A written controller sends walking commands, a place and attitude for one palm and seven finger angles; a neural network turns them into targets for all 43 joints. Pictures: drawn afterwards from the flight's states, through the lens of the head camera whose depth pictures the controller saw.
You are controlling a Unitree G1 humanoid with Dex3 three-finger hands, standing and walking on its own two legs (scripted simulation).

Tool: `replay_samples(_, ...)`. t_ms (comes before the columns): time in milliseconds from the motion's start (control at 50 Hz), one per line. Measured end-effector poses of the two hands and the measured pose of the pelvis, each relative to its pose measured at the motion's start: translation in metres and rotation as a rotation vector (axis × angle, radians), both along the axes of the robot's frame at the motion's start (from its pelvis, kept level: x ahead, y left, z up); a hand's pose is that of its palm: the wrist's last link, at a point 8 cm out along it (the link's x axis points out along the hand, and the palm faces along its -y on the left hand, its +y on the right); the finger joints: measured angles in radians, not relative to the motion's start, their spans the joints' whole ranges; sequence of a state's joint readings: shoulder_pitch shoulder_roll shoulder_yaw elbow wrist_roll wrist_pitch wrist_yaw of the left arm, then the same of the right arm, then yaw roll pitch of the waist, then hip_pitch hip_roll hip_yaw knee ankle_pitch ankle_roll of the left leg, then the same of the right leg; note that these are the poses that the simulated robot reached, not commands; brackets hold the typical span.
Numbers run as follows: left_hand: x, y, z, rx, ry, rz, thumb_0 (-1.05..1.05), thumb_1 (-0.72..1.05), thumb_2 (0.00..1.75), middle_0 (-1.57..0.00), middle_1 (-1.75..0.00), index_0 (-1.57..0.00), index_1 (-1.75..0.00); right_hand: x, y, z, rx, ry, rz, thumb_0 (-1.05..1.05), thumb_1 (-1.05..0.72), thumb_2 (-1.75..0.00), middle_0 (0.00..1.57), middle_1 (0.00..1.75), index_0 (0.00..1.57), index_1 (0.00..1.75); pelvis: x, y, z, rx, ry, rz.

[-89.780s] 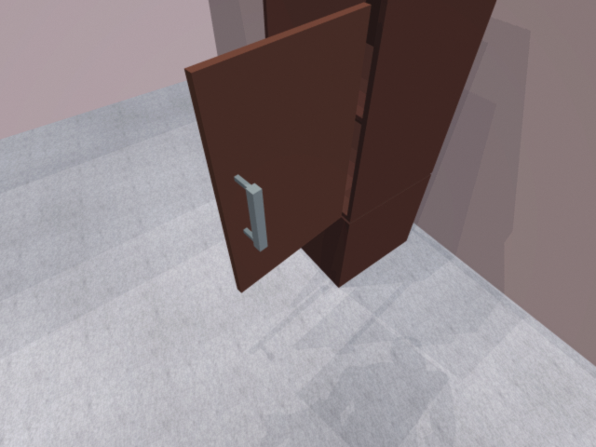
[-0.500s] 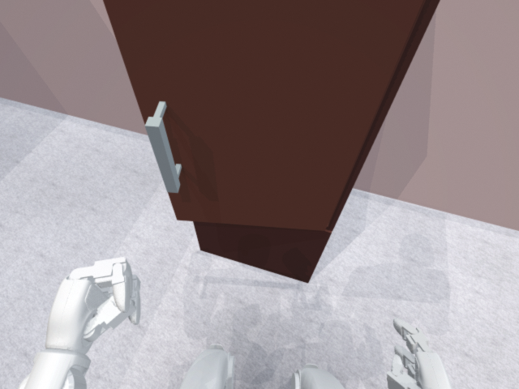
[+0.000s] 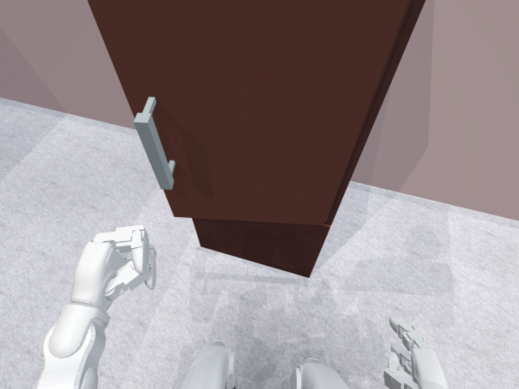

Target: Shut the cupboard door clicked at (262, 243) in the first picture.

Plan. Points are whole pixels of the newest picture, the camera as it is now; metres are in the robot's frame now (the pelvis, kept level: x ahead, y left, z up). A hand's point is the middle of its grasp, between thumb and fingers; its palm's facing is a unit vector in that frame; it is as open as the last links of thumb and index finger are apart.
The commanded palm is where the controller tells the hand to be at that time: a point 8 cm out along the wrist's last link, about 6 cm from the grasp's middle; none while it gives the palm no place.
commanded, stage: bring the fist close to the handle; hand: left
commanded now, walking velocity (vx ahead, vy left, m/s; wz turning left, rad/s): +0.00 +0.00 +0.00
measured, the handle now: (159, 146) +0.50 +0.21 +0.06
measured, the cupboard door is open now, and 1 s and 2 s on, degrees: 13 13 2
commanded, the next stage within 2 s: push the door shut along its arc in 1.08 s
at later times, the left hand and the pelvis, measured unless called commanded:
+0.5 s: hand (159, 210) +0.36 +0.18 +0.06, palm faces -0.01 -1.00 -0.03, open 3.1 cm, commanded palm +0.34 +0.23 +0.06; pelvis +0.00 +0.01 +0.01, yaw -1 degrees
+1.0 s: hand (167, 199) +0.39 +0.17 +0.05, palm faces +0.02 -1.00 -0.04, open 3.1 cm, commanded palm +0.37 +0.22 +0.06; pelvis +0.00 +0.00 +0.02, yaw -1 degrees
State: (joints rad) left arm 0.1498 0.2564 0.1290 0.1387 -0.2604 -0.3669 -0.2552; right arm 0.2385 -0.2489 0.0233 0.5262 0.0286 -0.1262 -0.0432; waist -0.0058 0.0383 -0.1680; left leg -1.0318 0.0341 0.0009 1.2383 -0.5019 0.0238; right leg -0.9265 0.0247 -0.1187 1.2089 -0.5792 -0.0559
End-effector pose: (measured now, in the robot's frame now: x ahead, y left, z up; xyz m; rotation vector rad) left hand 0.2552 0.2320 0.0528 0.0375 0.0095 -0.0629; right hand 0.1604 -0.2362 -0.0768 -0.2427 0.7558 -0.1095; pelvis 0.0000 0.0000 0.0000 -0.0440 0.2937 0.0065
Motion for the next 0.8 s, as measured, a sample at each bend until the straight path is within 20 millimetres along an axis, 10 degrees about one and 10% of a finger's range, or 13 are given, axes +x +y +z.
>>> replay_samples(800, 0.127, -0.016, 0.010, -0.011, -0.054, 0.062, 0.02, 0.90, 0.90, -1.30, -1.50, -1.30, -1.50, -0.069, -0.009, -0.012, -0.004, 0.262, -0.109, 0.01, -0.91, -0.90, 0.20, 0.30, 0.20, 0.30, 0.003, 0.010, 0.011, 0.016, 0.035, -0.030)
